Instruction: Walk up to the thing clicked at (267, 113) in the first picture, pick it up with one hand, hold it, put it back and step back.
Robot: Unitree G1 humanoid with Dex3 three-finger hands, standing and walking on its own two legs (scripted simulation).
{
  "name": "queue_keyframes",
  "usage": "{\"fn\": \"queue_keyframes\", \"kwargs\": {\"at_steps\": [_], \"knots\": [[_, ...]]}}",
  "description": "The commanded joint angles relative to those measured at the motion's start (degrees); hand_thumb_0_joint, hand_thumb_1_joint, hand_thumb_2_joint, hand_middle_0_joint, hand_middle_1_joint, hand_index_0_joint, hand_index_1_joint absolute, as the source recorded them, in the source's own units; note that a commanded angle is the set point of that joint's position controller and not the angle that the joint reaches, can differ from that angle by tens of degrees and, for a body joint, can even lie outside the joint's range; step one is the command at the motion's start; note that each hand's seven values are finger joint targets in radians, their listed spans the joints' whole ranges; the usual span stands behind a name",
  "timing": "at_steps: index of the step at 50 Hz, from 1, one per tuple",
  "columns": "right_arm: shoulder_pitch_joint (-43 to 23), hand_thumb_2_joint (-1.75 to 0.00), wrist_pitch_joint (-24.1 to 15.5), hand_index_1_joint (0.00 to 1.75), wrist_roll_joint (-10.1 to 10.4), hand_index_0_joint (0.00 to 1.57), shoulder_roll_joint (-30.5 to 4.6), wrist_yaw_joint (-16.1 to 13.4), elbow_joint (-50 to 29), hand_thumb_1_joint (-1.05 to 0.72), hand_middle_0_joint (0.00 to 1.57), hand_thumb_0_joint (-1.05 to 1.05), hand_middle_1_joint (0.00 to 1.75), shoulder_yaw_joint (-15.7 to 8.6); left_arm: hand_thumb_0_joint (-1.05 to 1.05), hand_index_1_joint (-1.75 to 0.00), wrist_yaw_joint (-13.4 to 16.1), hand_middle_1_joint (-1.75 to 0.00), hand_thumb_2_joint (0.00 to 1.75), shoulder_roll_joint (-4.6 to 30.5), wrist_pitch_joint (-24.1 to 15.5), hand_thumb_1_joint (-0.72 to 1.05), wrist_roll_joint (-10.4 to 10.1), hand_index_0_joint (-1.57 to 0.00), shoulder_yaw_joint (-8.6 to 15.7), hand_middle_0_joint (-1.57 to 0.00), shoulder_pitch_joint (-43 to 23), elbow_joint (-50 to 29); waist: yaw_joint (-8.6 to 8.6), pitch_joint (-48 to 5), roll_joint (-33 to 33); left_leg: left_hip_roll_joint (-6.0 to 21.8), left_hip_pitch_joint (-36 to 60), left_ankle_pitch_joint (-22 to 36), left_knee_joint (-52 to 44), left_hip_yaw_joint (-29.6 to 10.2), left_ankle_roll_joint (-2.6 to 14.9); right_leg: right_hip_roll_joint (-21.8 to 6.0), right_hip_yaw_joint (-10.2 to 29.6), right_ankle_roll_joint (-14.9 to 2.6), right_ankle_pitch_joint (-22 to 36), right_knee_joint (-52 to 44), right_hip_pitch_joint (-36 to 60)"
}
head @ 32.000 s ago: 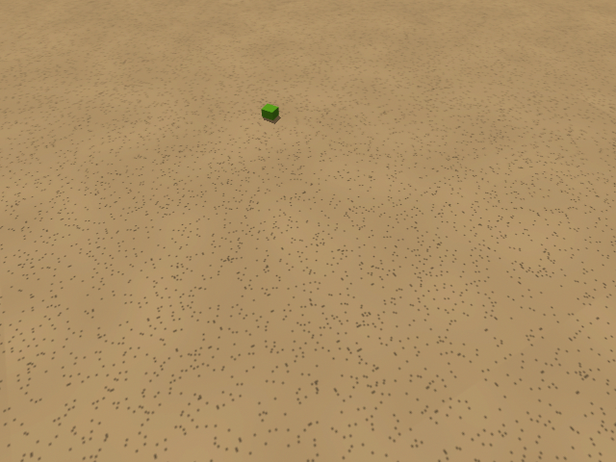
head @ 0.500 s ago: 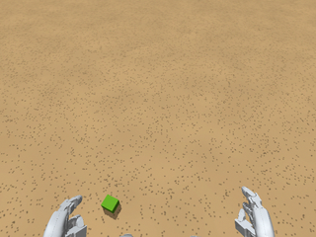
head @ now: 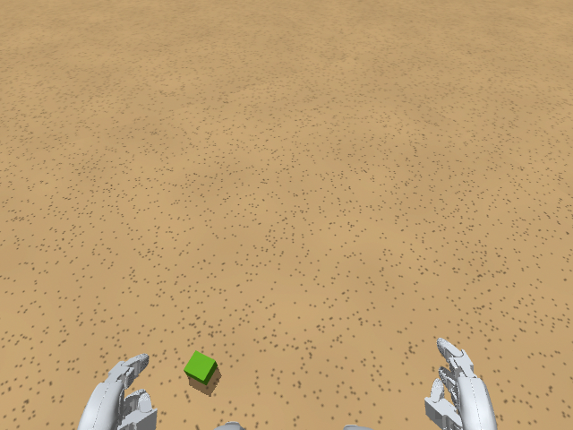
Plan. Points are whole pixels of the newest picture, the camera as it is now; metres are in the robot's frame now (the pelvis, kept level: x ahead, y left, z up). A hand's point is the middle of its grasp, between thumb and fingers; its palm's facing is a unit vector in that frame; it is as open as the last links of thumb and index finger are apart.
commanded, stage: home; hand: left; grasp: from above
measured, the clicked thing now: (200, 367) +0.43 +0.26 -0.69
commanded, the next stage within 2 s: stand in 0.04 s
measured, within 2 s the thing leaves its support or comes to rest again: neither
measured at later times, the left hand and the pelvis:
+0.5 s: hand out of the picture +0.09 +0.24 -0.11, palm faces +0.01 -0.94 -0.33, open 7.4 cm; pelvis +0.00 +0.01 +0.04, yaw -1 degrees
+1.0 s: hand out of the picture +0.04 +0.26 -0.09, palm faces +0.01 -0.94 -0.34, open 7.4 cm; pelvis +0.00 +0.01 +0.07, yaw -1 degrees
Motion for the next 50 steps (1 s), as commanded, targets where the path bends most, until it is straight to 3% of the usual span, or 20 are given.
{"fn": "queue_keyframes", "kwargs": {"at_steps": [1, 3, 4, 6, 7, 8, 9, 11, 13, 15, 18, 20, 23, 28, 33, 36, 40, 50], "knots": [[-4.21, -0.9, -3.2, 0.3, 0.12, 0.2, -6.7, -0.67, -9.17, -0.9, 0.2, 0.0, 0.3, -2.93, 0.0, -0.3, 0.47, -0.3, 0.9, 4.86, -2.89, 0.9, 0.05, -0.2, 2.8, -0.2, -1.07, -10.32, -0.41, -3.39, 0.48, -2.08, 5.49, 5.73, -10.66, 0.79, 1.94, 2.5, -1.01, -1.05, 5.6, -9.43, 0.88], [-4.27, -0.9, -3.3, 0.3, 0.12, 0.2, -6.65, -0.69, -9.31, -0.9, 0.2, 0.0, 0.3, -3.06, 0.0, -0.3, 0.58, -0.3, 0.9, 5.28, -3.03, 0.9, 0.05, -0.2, 3.71, -0.2, -1.03, -10.28, -0.24, -3.75, 0.25, -1.93, 5.54, 7.08, -10.37, 0.76, 1.88, 2.55, -1.14, -1.09, 6.49, -9.04, 1.13], [-4.47, -0.9, -3.24, 0.3, 0.2, 0.2, -6.8, -0.86, -9.65, -0.9, 0.2, 0.0, 0.3, -3.18, 0.0, -0.3, 0.79, -0.3, 0.9, 7.42, -3.42, 0.9, 0.07, -0.2, 4.99, -0.2, -3.32, -13.04, -0.05, -4.24, -0.14, -2.15, 5.52, 7.52, -9.76, 1.1, 2.02, 2.36, -0.95, -0.95, 6.95, -9.52, 1.39], [-4.46, -0.9, -3.26, 0.3, 0.08, 0.2, -6.76, -0.93, -9.49, -0.9, 0.2, 0.0, 0.3, -3.01, 0.0, -0.3, 0.75, -0.3, 0.9, 6.26, -3.39, 0.9, 0.35, -0.2, 3.65, -0.2, -1.66, -10.42, -0.59, -3.15, -1.15, -2.27, 5.27, 8.09, -9.27, 1.45, 2.15, 2.34, -0.81, -0.88, 7.59, -9.59, 1.22], [-6.99, -0.9, 3.4, 0.3, -6.82, 0.2, -13.78, 2.48, 5.25, -0.9, 0.2, 0.0, 0.3, -5.64, 0.0, -0.3, 2.72, -0.3, 0.9, 10.48, -15.88, 0.9, 6.63, -0.2, 3.5, -0.2, -17.83, 9.68, 3.38, 8.99, -4.02, 0.16, 7.39, 18.09, -13.62, -0.74, 4.22, -1.83, 3.24, -4.04, 8.47, -10.96, 11.01], [-7.74, -0.9, 6.01, 0.3, -6.98, 0.2, -14.15, 4.55, 5.43, -0.9, 0.2, 0.0, 0.3, -6.75, 0.0, -0.3, 2.3, -0.3, 0.9, 12.32, -19.81, 0.9, 7.12, -0.2, 4.63, -0.2, -11.11, 19.46, 4.05, 5.62, -8.03, -0.52, 10.36, 15.7, -13.01, 1.39, 5.07, -3.27, 7.4, -5.33, 7.6, -14.42, 12.12], [-7.05, -0.9, 7.18, 0.3, -7.08, 0.2, -14.36, 5.63, 4.09, -0.9, 0.2, 0.0, 0.3, -6.98, 0.0, -0.3, 1.9, -0.3, 0.9, 12.77, -21.79, 0.9, 7.18, -0.2, 4.41, -0.2, -11.76, 21.97, 2.15, 5.36, -8.45, -1.01, 11.81, 16.12, -13.13, 0.61, 4.69, -2.73, 8.92, -6.52, 7.85, -15.09, 10.34], [-7.08, -0.9, 8.13, 0.3, -5.3, 0.2, -13.29, 7.85, 6.96, -0.9, 0.2, 0.0, 0.3, -6.43, 0.0, -0.3, 1.36, -0.3, 0.9, 12.87, -24.05, 0.9, 7.49, -0.2, 3.16, -0.2, -14.14, 26.9, 2.65, 2.16, -4.75, -1.58, 15.39, 15.17, -14.67, 0.65, 4.64, -4.28, 9.52, -5.6, 11.95, -14.54, 15.43], [-8.13, -0.9, 8.8, 0.3, -3.48, 0.2, -12.33, 9.44, 8.6, -0.9, 0.2, 0.0, 0.3, -6.44, 0.0, -0.3, 0.99, -0.3, 0.9, 12.82, -24.4, 0.9, 6.72, -0.2, 3.47, -0.2, -15.65, 31.81, 3.44, 3.67, -6.94, -2.06, 17.13, 11.89, -16.13, 1.14, 4.53, -4.52, 9.02, -4.75, 7.8, -17.77, 14.45], [-8.18, -0.9, 9.48, 0.3, -3.12, 0.2, -12.05, 10.06, 11.16, -0.9, 0.2, 0.0, 0.3, -6.89, 0.0, -0.3, 1.19, -0.3, 0.9, 12.89, -25.23, 0.9, 6.28, -0.2, 3.36, -0.2, -16.91, 36.97, 3.19, 3.3, -6.78, -1.33, 19.86, 13.05, -17.4, 0.78, 4.37, -5.13, 8.77, -4.08, 9.41, -19.48, 15.34], [-8.29, -0.9, 10.27, 0.3, -3.53, 0.2, -12.9, 10.02, 14.11, -0.9, 0.2, 0.0, 0.3, -7.2, 0.0, -0.3, 1.41, -0.3, 0.9, 12.23, -26.63, 0.9, 5.92, -0.2, 3.32, -0.2, -17.7, 43.31, 3.14, 3.83, -2.41, 0.47, 23.08, 17.44, -21.34, -1.19, 4.56, -3.87, 6.16, -2.77, 14.92, -18.97, 17.02], [-8.85, -0.9, 10.8, 0.3, -3.43, 0.2, -13.08, 9.77, 15.72, -0.9, 0.2, 0.0, 0.3, -7.13, 0.0, -0.3, 1.41, -0.3, 0.9, 12.3, -27.25, 0.9, 5.75, -0.2, 3.26, -0.2, -18.1, 47.06, 3.19, 5.78, -1.68, 1.06, 22.89, 17.65, -24.23, -1.77, 4.55, -3.62, 5.58, -2.53, 15.8, -20.67, 19.11], [-8.62, -0.9, 11.27, 0.3, -3.04, 0.2, -13.55, 9.32, 18.38, -0.9, 0.2, 0.0, 0.3, -7.13, 0.0, -0.3, 1.5, -0.3, 0.9, 12.68, -27.7, 0.9, 5.6, -0.2, 3.28, -0.2, -17.92, 52.02, 3.03, 5.49, -1.88, 1.63, 26.53, 22.34, -26.12, -1.92, 4.17, -3.92, 5.25, -2.64, 20.28, -22.7, 21.85], [-9.17, -0.9, 11.94, 0.3, -2.67, 0.2, -14.67, 8.84, 22.09, -0.9, 0.2, 0.0, 0.3, -6.66, 0.0, -0.3, 1.61, -0.3, 0.9, 12.99, -27.72, 0.9, 5.32, -0.2, 2.76, -0.2, -17.97, 58.89, 3.05, 8.65, -0.33, 2.52, 27.65, 19.84, -32.99, -2.64, 3.66, -4.15, 5.39, -2.1, 19.69, -28.64, 26.24], [-9.74, -0.9, 12.34, 0.3, -2.28, 0.2, -15.05, 8.73, 25.14, -0.9, 0.2, 0.0, 0.3, -6.48, 0.0, -0.3, 1.63, -0.3, 0.9, 13.43, -27.68, 0.9, 5.22, -0.2, 2.41, -0.2, -18.39, 63.64, 2.98, 9.97, -1.65, 2.97, 30.82, 18.46, -37.13, -2.42, 3.25, -4.43, 5.32, -1.73, 18.39, -32.46, 27.86], [-9.42, -0.9, 12.59, 0.3, -2.16, 0.2, -15.32, 8.77, 26.54, -0.9, 0.2, 0.0, 0.3, -6.37, 0.0, -0.3, 1.49, -0.3, 0.9, 13.7, -27.5, 0.9, 5.19, -0.2, 2.21, -0.2, -19.18, 65.6, 2.57, 12.5, -1.24, 3.06, 28.84, 12.47, -40.81, -3.02, 3.07, -4.31, 5.24, -1.36, 16.26, -34.13, 28.55], [-10.19, -0.9, 12.77, 0.3, -2.08, 0.2, -15.32, 8.96, 27.69, -0.9, 0.2, 0.0, 0.3, -6.27, 0.0, -0.3, 1.38, -0.3, 0.9, 13.73, -27.61, 0.9, 5.28, -0.2, 2.01, -0.2, -19.01, 67.81, 2.85, 12.97, -2.21, 3.28, 29.31, 11.21, -42.16, -3.18, 2.96, -4.52, 5.02, -1.22, 15.21, -35.43, 29.16], [-10.97, -0.9, 12.73, 0.3, -1.76, 0.2, -15.47, 9.41, 29.67, -0.9, 0.2, 0.0, 0.3, -5.99, 0.0, -0.3, 1.23, -0.3, 0.9, 14.88, -28.1, 0.9, 5.08, -0.2, 1.75, -0.2, -20.14, 69.96, 2.34, 11.8, -3.68, 3.31, 33.24, 15.47, -41.85, -2.03, 2.64, -5.7, 6.13, -1.14, 16.16, -38.68, 28.71]]}}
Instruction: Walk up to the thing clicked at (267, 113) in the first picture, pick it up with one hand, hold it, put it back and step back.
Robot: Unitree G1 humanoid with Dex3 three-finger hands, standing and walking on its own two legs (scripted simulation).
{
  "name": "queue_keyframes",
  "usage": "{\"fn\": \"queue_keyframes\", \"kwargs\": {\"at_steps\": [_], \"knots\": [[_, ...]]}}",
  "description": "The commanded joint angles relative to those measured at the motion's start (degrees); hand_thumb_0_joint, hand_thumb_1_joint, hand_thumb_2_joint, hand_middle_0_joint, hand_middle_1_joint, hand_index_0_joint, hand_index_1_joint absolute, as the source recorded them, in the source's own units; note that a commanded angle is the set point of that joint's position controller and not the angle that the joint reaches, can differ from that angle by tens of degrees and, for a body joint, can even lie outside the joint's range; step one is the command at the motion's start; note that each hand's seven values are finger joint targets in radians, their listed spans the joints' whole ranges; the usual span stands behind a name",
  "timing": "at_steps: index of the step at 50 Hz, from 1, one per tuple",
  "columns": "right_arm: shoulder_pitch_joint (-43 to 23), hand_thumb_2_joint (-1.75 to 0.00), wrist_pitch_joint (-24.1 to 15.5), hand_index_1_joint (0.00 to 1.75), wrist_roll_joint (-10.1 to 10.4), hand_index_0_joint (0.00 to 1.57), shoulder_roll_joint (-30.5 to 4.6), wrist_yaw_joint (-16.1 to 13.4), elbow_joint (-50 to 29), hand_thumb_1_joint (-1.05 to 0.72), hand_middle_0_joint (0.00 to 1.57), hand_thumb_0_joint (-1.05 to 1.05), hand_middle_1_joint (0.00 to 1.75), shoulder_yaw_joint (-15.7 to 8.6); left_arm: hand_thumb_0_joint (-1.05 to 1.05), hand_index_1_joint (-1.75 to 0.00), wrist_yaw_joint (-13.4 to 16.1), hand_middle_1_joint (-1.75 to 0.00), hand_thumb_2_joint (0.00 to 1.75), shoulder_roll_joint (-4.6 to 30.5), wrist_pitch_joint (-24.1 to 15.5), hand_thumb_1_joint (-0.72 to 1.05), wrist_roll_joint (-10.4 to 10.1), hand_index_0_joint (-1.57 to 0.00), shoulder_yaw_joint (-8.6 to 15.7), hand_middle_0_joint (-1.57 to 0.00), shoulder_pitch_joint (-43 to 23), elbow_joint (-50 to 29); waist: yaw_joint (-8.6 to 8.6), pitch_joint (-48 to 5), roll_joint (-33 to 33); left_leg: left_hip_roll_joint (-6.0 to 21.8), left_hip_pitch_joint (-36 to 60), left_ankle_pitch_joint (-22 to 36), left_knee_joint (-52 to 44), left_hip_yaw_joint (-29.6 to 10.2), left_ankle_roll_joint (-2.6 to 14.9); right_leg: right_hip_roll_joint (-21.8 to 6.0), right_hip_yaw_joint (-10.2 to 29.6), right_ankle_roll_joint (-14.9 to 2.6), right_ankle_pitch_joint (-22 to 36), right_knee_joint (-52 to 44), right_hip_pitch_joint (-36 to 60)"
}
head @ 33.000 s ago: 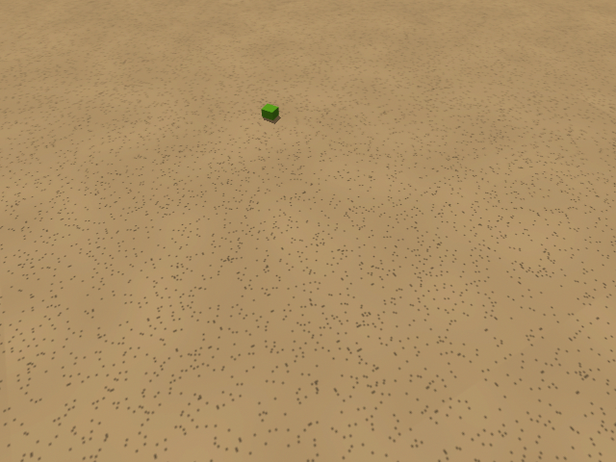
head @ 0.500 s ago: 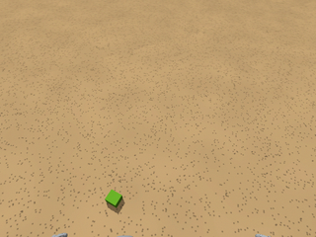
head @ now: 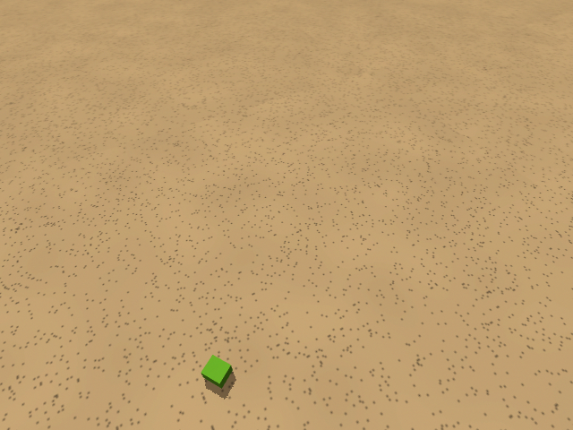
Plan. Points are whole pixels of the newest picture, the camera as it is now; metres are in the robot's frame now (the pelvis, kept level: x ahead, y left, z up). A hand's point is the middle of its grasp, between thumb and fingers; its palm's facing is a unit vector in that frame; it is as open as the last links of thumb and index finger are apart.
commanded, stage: stand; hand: left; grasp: from above
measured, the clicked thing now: (217, 371) +0.43 +0.26 -0.75
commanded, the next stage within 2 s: step back in 1.66 s
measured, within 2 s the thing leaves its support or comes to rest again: neither
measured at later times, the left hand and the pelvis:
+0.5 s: hand out of the picture +0.06 +0.23 -0.16, palm faces +0.00 -0.94 -0.33, open 7.4 cm; pelvis +0.01 -0.01 +0.00, yaw -1 degrees
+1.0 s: hand out of the picture +0.09 +0.23 -0.15, palm faces -0.01 -0.94 -0.33, open 7.4 cm; pelvis +0.02 -0.01 +0.00, yaw -1 degrees
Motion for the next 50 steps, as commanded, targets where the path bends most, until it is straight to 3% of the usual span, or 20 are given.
{"fn": "queue_keyframes", "kwargs": {"at_steps": [1, 3, 7, 11, 28, 33, 39, 42, 46, 50], "knots": [[-2.48, -0.9, -1.06, 0.3, 0.25, 0.2, -11.23, -0.7, -3.13, -0.9, 0.2, 0.0, 0.3, -1.99, 0.0, -0.3, 0.93, -0.3, 0.9, 10.87, -1.51, 0.9, -0.31, -0.2, 1.88, -0.2, -2.32, -2.47, -0.7, -0.79, -1.07, 5.87, -0.24, -0.9, -5.6, -5.55, 1.35, -3.5, 3.96, -2.65, 1.19, -5.47, -1.86], [-2.6, -0.9, -1.09, 0.3, 0.3, 0.2, -11.12, -0.62, -2.99, -0.9, 0.2, 0.0, 0.3, -1.83, 0.0, -0.3, 0.94, -0.3, 0.9, 11.22, -1.62, 0.9, -0.36, -0.2, 1.96, -0.2, -2.77, -2.41, -0.73, -0.94, -1.37, 5.83, -0.35, 0.75, -5.87, -5.46, 1.24, -3.71, 4.09, -2.64, 2.13, -5.5, -1.2], [-2.9, -0.9, -0.91, 0.3, 0.33, 0.2, -11.9, -0.59, -2.7, -0.9, 0.2, 0.0, 0.3, -1.7, 0.0, -0.3, 0.75, -0.3, 0.9, 11.58, -1.39, 0.9, -0.38, -0.2, 1.97, -0.2, -2.94, -1.82, -0.7, 0.3, -0.49, 6.01, -1.76, -3.67, -6.72, -5.65, 1.11, -3.3, 3.98, -2.53, -0.89, -6.0, -1.82], [-3.1, -0.9, -0.9, 0.3, 0.35, 0.2, -12.11, -0.58, -2.51, -0.9, 0.2, 0.0, 0.3, -1.49, 0.0, -0.3, 0.6, -0.3, 0.9, 11.92, -1.43, 0.9, -0.54, -0.2, 2.06, -0.2, -3.31, -1.68, -0.6, -0.73, -0.33, 6.16, -2.04, -3.0, -6.82, -5.59, 1.21, -3.6, 4.28, -2.72, 0.69, -5.91, -0.45], [-3.09, -0.9, -1.24, 0.3, 0.61, 0.2, -12.49, -0.6, -1.7, -0.9, 0.2, 0.0, 0.3, -0.72, 0.0, -0.3, 0.21, -0.3, 0.9, 11.82, -1.38, 0.9, -0.88, -0.2, 1.93, -0.2, -4.71, -1.25, -0.99, -2.28, -0.76, 6.9, 0.99, 4.4, -6.43, -4.6, 0.94, -3.64, 4.23, -2.96, 4.95, -5.71, -0.23], [-3.39, -0.9, -1.44, 0.3, 0.62, 0.2, -13.02, -0.7, -1.81, -0.9, 0.2, 0.0, 0.3, -0.69, 0.0, -0.3, 0.21, -0.3, 0.9, 11.94, -1.53, 0.9, -0.96, -0.2, 2.05, -0.2, -5.41, -1.55, -1.13, -4.04, -0.7, 7.3, 2.02, 8.6, -5.33, -4.25, 1.21, -4.06, 4.37, -2.91, 9.3, -5.2, 1.03], [-3.76, -0.9, -1.3, 0.3, 0.55, 0.2, -12.56, -0.69, -1.45, -0.9, 0.2, 0.0, 0.3, -0.51, 0.0, -0.3, 0.13, -0.3, 0.9, 11.74, -1.25, 0.9, -0.95, -0.2, 1.94, -0.2, -5.45, -1.28, -0.93, -2.55, -1.22, 7.22, 1.71, 5.36, -6.32, -4.29, 0.84, -3.65, 4.04, -2.78, 5.88, -5.7, -0.24], [-4.06, -0.9, -1.31, 0.3, 0.64, 0.2, -12.92, -0.58, -1.71, -0.9, 0.2, 0.0, 0.3, -0.66, 0.0, -0.3, 0.12, -0.3, 0.9, 12.27, -1.52, 0.9, -1.01, -0.2, 2.01, -0.2, -5.99, -1.64, -1.14, -3.71, -1.34, 7.45, 2.6, 8.12, -5.72, -4.17, 1.01, -3.9, 4.21, -2.95, 8.03, -5.46, 0.41], [-4.46, -0.9, -1.34, 0.3, 0.6, 0.2, -12.66, -0.44, -1.69, -0.9, 0.2, 0.0, 0.3, -0.58, 0.0, -0.3, -0.06, -0.3, 0.9, 12.13, -1.47, 0.9, -1.02, -0.2, 1.87, -0.2, -5.86, -1.48, -1.0, -2.33, -1.13, 7.22, 1.52, 5.48, -6.42, -4.17, 0.73, -3.59, 4.0, -2.86, 5.59, -5.99, -0.22], [-4.1, -0.9, -1.45, 0.3, 0.6, 0.2, -13.32, -0.45, -1.79, -0.9, 0.2, 0.0, 0.3, -0.63, 0.0, -0.3, -0.16, -0.3, 0.9, 12.46, -1.53, 0.9, -0.94, -0.2, 2.0, -0.2, -6.13, -2.01, -1.22, -2.94, -0.32, 7.24, 1.07, 5.13, -6.44, -3.97, 0.84, -3.9, 4.48, -3.02, 6.93, -6.04, 0.39]]}}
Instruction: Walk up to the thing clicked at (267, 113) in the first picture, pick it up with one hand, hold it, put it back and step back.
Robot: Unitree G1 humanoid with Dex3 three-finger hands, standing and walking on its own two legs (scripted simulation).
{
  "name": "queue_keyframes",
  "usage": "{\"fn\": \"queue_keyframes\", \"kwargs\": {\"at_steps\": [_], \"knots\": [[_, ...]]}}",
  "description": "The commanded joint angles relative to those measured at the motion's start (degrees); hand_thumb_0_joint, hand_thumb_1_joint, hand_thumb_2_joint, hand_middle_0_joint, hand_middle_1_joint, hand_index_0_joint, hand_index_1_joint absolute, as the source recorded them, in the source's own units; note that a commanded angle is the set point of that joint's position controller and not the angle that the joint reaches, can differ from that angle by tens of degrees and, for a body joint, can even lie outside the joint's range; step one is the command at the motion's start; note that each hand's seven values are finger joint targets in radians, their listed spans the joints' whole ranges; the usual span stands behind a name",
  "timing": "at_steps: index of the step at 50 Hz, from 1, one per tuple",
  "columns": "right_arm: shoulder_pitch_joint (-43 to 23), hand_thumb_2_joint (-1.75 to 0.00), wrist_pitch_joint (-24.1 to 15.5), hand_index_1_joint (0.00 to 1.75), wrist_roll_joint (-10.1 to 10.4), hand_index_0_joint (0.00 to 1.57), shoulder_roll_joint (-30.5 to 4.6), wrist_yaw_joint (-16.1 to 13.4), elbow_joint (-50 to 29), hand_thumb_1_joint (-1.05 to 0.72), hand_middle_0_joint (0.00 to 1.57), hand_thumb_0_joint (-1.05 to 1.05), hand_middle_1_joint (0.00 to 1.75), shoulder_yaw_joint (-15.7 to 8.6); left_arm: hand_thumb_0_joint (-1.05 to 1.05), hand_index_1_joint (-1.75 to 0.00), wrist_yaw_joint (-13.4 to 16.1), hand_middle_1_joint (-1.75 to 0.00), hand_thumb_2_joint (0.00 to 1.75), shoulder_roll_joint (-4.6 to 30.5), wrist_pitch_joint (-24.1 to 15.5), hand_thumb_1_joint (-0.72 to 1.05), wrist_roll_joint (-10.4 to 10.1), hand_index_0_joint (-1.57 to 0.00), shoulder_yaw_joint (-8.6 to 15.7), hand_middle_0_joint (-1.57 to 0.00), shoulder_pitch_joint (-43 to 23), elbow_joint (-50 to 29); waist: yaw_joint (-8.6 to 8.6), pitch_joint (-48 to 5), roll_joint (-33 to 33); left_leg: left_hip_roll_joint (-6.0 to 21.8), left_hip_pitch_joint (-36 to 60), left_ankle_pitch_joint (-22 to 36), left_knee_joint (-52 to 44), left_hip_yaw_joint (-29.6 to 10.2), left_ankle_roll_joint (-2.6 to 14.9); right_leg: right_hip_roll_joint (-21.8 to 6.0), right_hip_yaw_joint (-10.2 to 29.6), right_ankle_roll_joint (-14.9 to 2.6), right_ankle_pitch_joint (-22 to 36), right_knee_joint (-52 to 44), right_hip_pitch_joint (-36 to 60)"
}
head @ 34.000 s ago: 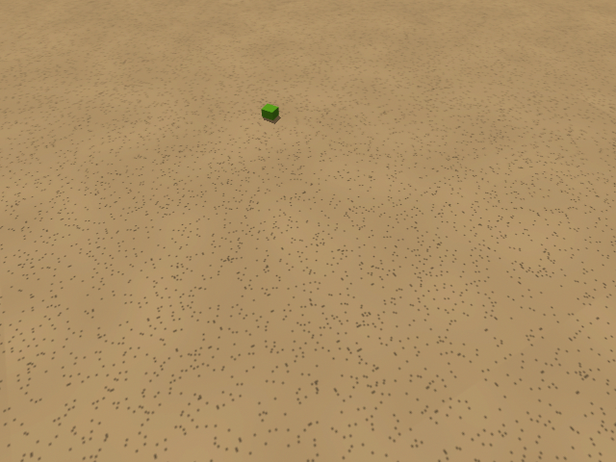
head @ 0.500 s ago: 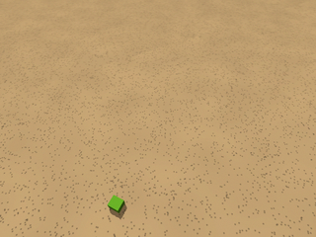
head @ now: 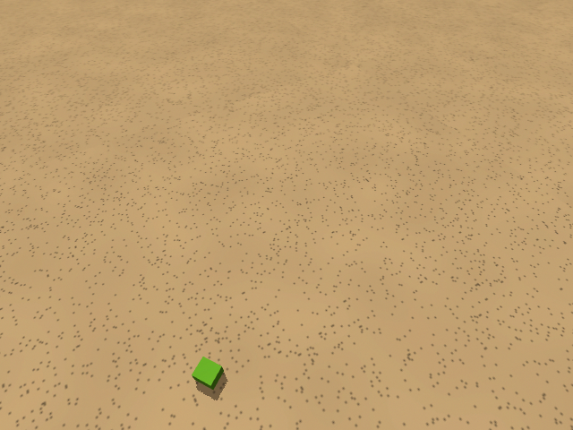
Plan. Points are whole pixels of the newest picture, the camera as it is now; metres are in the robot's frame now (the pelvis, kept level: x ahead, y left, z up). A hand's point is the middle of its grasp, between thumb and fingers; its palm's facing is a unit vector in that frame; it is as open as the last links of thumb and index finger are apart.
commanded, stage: stand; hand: left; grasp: from above
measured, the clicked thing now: (208, 373) +0.41 +0.27 -0.76
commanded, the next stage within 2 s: step back in 0.66 s
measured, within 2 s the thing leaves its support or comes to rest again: neither
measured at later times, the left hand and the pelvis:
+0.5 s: hand out of the picture +0.07 +0.25 -0.16, palm faces -0.01 -0.94 -0.33, open 7.4 cm; pelvis +0.00 +0.00 +0.00, yaw +0 degrees
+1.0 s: hand out of the picture +0.07 +0.27 -0.17, palm faces -0.06 -0.91 -0.40, open 7.4 cm; pelvis -0.05 +0.00 -0.02, yaw -1 degrees
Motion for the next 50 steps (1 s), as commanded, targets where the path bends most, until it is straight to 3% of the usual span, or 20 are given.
{"fn": "queue_keyframes", "kwargs": {"at_steps": [1, 9, 12, 32, 33, 36, 39, 41, 43, 44, 45, 46, 47, 48, 49, 50], "knots": [[-2.27, -0.9, -1.02, 0.3, 0.18, 0.2, -11.42, -0.79, -3.5, -0.9, 0.2, 0.0, 0.3, -2.09, 0.0, -0.3, 0.99, -0.3, 0.9, 11.83, -1.28, 0.9, -0.2, -0.2, 2.12, -0.2, -2.18, -3.08, -0.25, -3.09, -0.26, 6.15, 0.17, 5.35, -3.41, -4.81, 1.92, -5.31, 3.92, -2.19, 5.76, -2.63, -0.29], [-2.06, -0.9, -1.0, 0.3, 0.16, 0.2, -11.71, -0.71, -3.67, -0.9, 0.2, 0.0, 0.3, -2.1, 0.0, -0.3, 1.01, -0.3, 0.9, 12.12, -1.41, 0.9, -0.16, -0.2, 2.07, -0.2, -2.37, -3.51, -0.49, -4.0, -0.64, 6.2, 0.85, 7.51, -2.69, -4.4, 2.03, -5.52, 3.97, -2.1, 8.59, -2.54, -0.18], [-2.14, -0.9, -1.05, 0.3, 0.25, 0.2, -11.87, -0.64, -3.52, -0.9, 0.2, 0.0, 0.3, -1.96, 0.0, -0.3, 0.82, -0.3, 0.9, 11.93, -1.32, 0.9, -0.29, -0.2, 1.88, -0.2, -1.59, -3.3, -0.15, -3.08, 0.03, 6.16, 0.73, 5.96, -3.16, -4.55, 1.85, -5.21, 3.92, -2.09, 6.57, -2.93, -0.9], [-2.06, -0.9, -1.13, 0.3, 0.28, 0.2, -11.97, -0.52, -3.68, -0.9, 0.2, 0.0, 0.3, -1.94, 0.0, -0.3, 0.75, -0.3, 0.9, 12.81, -1.41, 0.9, -0.46, -0.2, 1.78, -0.2, -2.22, -3.9, -0.44, -3.59, -0.68, 6.37, 1.42, 7.38, -3.35, -4.44, 1.68, -5.38, 4.23, -2.4, 7.6, -2.3, -0.91], [-3.49, -0.9, -0.04, 0.3, 1.12, 0.2, -15.97, -0.18, -4.9, -0.9, 0.2, 0.0, 0.3, -3.45, 0.0, -0.3, 0.97, -0.3, 0.9, 17.22, -0.85, 0.9, -1.71, -0.2, 3.42, -0.2, -2.8, -5.63, -0.72, 1.46, -1.43, 5.89, -2.6, 16.49, 2.22, -5.05, 2.85, -4.64, 4.87, -2.95, 17.86, 2.89, -5.88], [-1.8, -0.9, 0.82, 0.3, 1.96, 0.2, -15.32, 0.03, -7.0, -0.9, 0.2, 0.0, 0.3, -3.97, 0.0, -0.3, 1.38, -0.3, 0.9, 15.86, -0.43, 0.9, -1.87, -0.2, 3.47, -0.2, -1.43, -8.03, -1.28, -6.18, -0.04, 7.02, -1.33, 23.26, 5.94, -4.63, 5.1, -3.65, 2.92, -4.13, 19.44, 9.29, -3.69], [-2.38, -0.9, 1.6, 0.3, 1.94, 0.2, -16.0, 0.07, -9.32, -0.9, 0.2, 0.0, 0.3, -4.85, 0.0, -0.3, 1.31, -0.3, 0.9, 15.28, 0.32, 0.9, -1.4, -0.2, 3.33, -0.2, -1.52, -10.44, -1.25, -9.01, 1.82, 7.43, -2.24, 20.29, 9.01, -4.77, 6.86, -3.1, 2.77, -5.19, 15.95, 13.06, -5.64], [-2.82, -0.9, 2.21, 0.3, 1.88, 0.2, -16.22, 0.13, -10.81, -0.9, 0.2, 0.0, 0.3, -5.11, 0.0, -0.3, 1.24, -0.3, 0.9, 15.67, 0.75, 0.9, -1.17, -0.2, 3.32, -0.2, -1.5, -11.88, -1.22, -7.77, 1.44, 6.85, -5.52, 14.55, 10.32, -4.94, 7.75, -3.37, 4.13, -6.2, 12.75, 14.72, -7.52], [-3.55, -0.9, 2.79, 0.3, 1.81, 0.2, -15.46, 0.33, -12.28, -0.9, 0.2, 0.0, 0.3, -5.2, 0.0, -0.3, 1.08, -0.3, 0.9, 16.87, 0.93, 0.9, -0.87, -0.2, 3.71, -0.2, -0.42, -12.59, -0.5, -7.03, -0.47, 4.33, -8.33, 6.07, 14.71, -4.66, 7.06, -5.37, 7.11, -8.31, 10.89, 13.13, -9.61], [-3.92, -0.9, 2.99, 0.3, 1.79, 0.2, -14.79, 0.4, -12.88, -0.9, 0.2, 0.0, 0.3, -5.24, 0.0, -0.3, 1.05, -0.3, 0.9, 18.32, 0.95, 0.9, -0.57, -0.2, 4.17, -0.2, -0.11, -12.97, 0.09, -6.91, -3.96, 1.62, -8.47, 0.63, 19.73, -3.13, 5.55, -8.66, 10.78, -10.76, 11.34, 9.18, -11.28], [-2.86, -0.9, 3.31, 0.3, 1.63, 0.2, -13.56, 0.67, -13.21, -0.9, 0.2, 0.0, 0.3, -4.99, 0.0, -0.3, 1.0, -0.3, 0.9, 20.62, 0.88, 0.9, -0.26, -0.2, 4.92, -0.2, -1.16, -13.82, 0.3, -5.82, -10.2, -3.56, -10.03, -6.86, 28.26, -0.3, 3.43, -13.81, 16.65, -13.99, 12.74, 3.85, -12.93], [-2.39, -0.9, 3.81, 0.3, 1.36, 0.2, -12.83, 0.8, -13.83, -0.9, 0.2, 0.0, 0.3, -5.07, 0.0, -0.3, 1.2, -0.3, 0.9, 22.31, 0.7, 0.9, 0.46, -0.2, 5.39, -0.2, -2.68, -15.08, 0.67, -4.93, -15.22, -6.76, -12.6, -21.96, 38.51, -1.04, 2.86, -19.38, 22.13, -18.18, 12.75, 0.08, -14.78], [-0.51, -0.9, 4.14, 0.3, 1.06, 0.2, -12.85, 0.86, -14.03, -0.9, 0.2, 0.0, 0.3, -5.22, 0.0, -0.3, 1.31, -0.3, 0.9, 22.92, 0.47, 0.9, 1.23, -0.2, 5.73, -0.2, -3.76, -16.27, 0.15, -4.66, -13.93, -5.89, -13.09, -23.83, 44.38, -5.86, 2.99, -20.23, 22.05, -19.42, 11.11, 0.42, -16.62], [2.08, -0.9, 4.14, 0.3, 1.72, 0.2, -13.73, 1.03, -13.86, -0.9, 0.2, 0.0, 0.3, -5.52, 0.0, -0.3, 1.6, -0.3, 0.9, 21.57, 0.52, 0.9, 1.16, -0.2, 5.67, -0.2, -6.95, -17.68, -1.45, -4.51, -12.23, -4.98, -12.44, -21.94, 47.05, -7.64, 3.12, -18.37, 18.22, -18.62, 12.01, 2.18, -16.95], [3.46, -0.9, 3.8, 0.3, 2.11, 0.2, -13.83, 1.03, -13.62, -0.9, 0.2, 0.0, 0.3, -5.67, 0.0, -0.3, 1.77, -0.3, 0.9, 20.17, 0.7, 0.9, 1.38, -0.2, 5.3, -0.2, -8.54, -18.4, -1.94, -5.18, -11.24, -4.6, -12.11, -20.99, 45.31, -7.44, 3.2, -15.59, 14.9, -16.79, 13.12, 4.34, -15.84], [5.41, -0.9, 3.42, 0.3, 2.32, 0.2, -14.11, 0.84, -13.9, -0.9, 0.2, 0.0, 0.3, -5.72, 0.0, -0.3, 1.98, -0.3, 0.9, 19.8, 0.79, 0.9, 1.68, -0.2, 5.25, -0.2, -8.86, -19.1, -2.43, -6.29, -12.7, -3.34, -12.7, -19.71, 40.27, -6.43, 3.1, -14.5, 13.92, -14.79, 13.81, 6.28, -13.13]]}}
